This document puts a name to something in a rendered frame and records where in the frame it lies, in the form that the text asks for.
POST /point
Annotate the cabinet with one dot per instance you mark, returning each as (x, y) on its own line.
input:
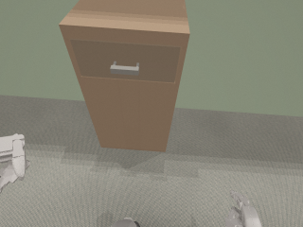
(129, 113)

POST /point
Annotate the drawer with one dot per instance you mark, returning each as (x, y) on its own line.
(157, 62)

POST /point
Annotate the handle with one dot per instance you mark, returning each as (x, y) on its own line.
(124, 70)

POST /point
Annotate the left robot hand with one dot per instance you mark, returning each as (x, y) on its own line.
(12, 153)

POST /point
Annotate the right robot hand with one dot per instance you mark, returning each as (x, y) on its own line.
(246, 216)

